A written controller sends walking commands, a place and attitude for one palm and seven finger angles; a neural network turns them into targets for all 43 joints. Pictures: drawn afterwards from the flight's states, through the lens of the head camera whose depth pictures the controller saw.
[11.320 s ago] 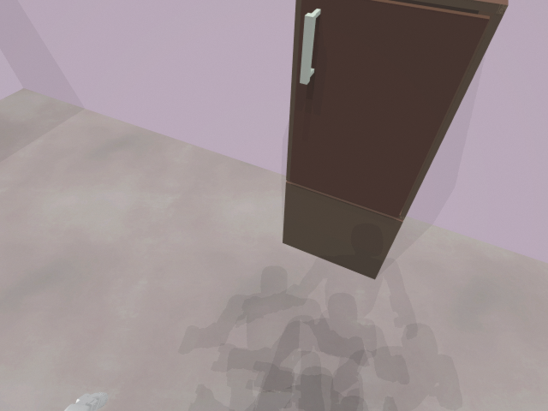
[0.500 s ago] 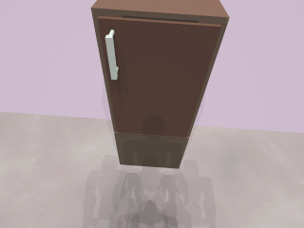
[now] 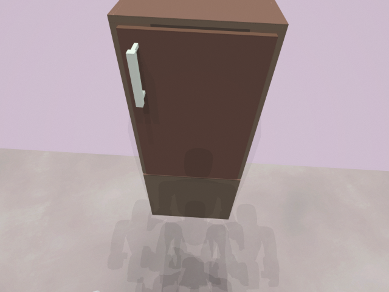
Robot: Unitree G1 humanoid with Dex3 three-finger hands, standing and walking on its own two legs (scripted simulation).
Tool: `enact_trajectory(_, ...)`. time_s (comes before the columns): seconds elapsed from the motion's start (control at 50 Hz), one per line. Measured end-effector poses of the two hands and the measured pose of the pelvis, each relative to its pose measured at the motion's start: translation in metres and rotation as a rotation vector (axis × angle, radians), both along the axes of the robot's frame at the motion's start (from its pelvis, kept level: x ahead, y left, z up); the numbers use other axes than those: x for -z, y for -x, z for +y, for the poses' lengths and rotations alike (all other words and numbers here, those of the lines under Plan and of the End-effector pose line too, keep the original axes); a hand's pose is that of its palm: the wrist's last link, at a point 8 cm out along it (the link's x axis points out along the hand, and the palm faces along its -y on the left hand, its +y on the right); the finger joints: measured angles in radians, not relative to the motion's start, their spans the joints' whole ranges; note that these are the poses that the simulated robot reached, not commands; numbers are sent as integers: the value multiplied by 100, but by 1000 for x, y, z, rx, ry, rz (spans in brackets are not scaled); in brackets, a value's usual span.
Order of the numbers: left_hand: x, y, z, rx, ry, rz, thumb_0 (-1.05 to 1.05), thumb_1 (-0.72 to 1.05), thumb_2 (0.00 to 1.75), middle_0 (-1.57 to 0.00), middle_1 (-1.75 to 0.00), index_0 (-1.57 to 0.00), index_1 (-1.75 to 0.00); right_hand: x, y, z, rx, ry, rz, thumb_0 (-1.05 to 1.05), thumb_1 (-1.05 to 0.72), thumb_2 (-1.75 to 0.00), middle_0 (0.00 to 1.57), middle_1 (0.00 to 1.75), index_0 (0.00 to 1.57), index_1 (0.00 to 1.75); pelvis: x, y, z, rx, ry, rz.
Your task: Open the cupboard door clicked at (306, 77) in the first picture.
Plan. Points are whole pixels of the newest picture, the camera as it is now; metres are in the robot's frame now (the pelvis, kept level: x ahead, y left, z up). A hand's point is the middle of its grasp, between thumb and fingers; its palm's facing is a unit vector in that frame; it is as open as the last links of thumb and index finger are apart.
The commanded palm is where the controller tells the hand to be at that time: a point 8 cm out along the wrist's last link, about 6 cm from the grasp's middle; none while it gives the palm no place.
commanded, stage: raise the hand with hooked fingers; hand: left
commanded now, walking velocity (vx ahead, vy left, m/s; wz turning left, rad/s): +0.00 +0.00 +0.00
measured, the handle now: (137, 76) +0.59 +0.19 +0.14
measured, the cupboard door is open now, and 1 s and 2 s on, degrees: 0 0 0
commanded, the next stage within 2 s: none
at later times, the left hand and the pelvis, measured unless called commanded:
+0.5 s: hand (96, 261) +0.18 +0.20 +0.00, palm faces +0.09 -0.99 -0.07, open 9.5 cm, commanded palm +0.15 +0.25 +0.02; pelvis +0.00 -0.03 -0.07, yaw +3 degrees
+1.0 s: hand (69, 214) +0.23 +0.25 +0.07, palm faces +0.03 -1.00 -0.06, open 12.5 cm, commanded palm +0.20 +0.30 +0.09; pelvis +0.00 +0.00 -0.03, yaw +1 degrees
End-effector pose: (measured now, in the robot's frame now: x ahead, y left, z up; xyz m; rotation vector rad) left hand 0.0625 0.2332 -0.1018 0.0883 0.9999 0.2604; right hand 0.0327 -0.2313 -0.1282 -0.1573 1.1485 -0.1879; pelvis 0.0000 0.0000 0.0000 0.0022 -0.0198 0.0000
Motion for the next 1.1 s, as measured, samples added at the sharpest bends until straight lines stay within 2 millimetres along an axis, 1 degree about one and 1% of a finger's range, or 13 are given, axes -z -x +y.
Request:
enact_trajectory(0.08,-81,-77,4,-11,-46,-552,2,88,88,-20,-33,-20,-33,-13,-50,-9,-33,30,-277,1,-91,-90,20,30,20,29,8,1,-2,-35,0,30)
enact_trajectory(0.14,-113,-110,2,77,-32,-862,1,83,86,-20,-36,-20,-35,-22,-91,-19,-74,39,-436,1,-91,-90,20,30,20,29,22,4,-8,-24,-1,92)
enact_trajectory(0.18,-117,-116,-3,174,-11,-995,1,79,84,-20,-38,-20,-38,-28,-118,-25,-106,48,-528,1,-90,-90,20,30,20,29,34,6,-12,-13,-2,131)
enact_trajectory(0.24,-100,-108,-6,294,34,-1020,0,73,82,-21,-42,-21,-42,-36,-154,-34,-146,68,-639,1,-90,-90,20,30,20,29,53,6,-19,-9,0,165)
enact_trajectory(0.3,-78,-89,0,256,82,-930,1,66,79,-22,-46,-22,-46,-42,-180,-37,-173,90,-703,1,-90,-90,20,30,20,29,64,3,-23,-16,6,179)
enact_trajectory(0.36,-75,-73,8,171,54,-893,1,59,76,-22,-51,-22,-50,-43,-196,-34,-203,103,-717,1,-90,-90,20,30,20,29,68,-2,-27,-30,21,182)
enact_trajectory(0.44,-95,-72,15,159,-18,-966,1,50,72,-23,-57,-23,-56,-32,-198,-24,-241,89,-667,1,-90,-90,20,30,20,29,68,-4,-31,-50,42,181)
enact_trajectory(0.5,-110,-87,16,218,-23,-1012,1,43,69,-23,-61,-23,-61,-19,-188,-15,-242,55,-609,1,-90,-90,20,30,20,29,66,-3,-32,-56,51,178)
enact_trajectory(0.58,-123,-111,20,286,16,-979,1,33,65,-24,-67,-24,-67,-9,-164,-9,-196,9,-538,1,-90,-90,20,30,20,30,57,-3,-31,-47,46,171)
enact_trajectory(0.7,-141,-126,39,259,24,-948,1,19,59,-25,-76,-25,-76,-10,-127,-14,-127,10,-477,1,-90,-90,20,30,21,30,43,-5,-25,-26,32,156)
enact_trajectory(0.8,-153,-130,50,252,16,-989,1,8,54,-26,-84,-26,-83,-18,-111,-25,-118,62,-462,1,-90,-90,20,30,21,30,37,-4,-17,-21,33,139)
enact_trajectory(0.94,-165,-142,60,266,25,-1013,0,-9,47,-27,-94,-27,-94,-38,-116,-27,-123,115,-508,1,-90,-90,20,30,20,30,30,-2,-5,-21,36,101)
enact_trajectory(1.1,-195,-158,78,253,1,-1057,0,-27,39,-28,-106,-28,-106,-59,-140,2,-166,80,-603,1,-90,-90,20,30,20,29,21,-2,3,-28,39,54)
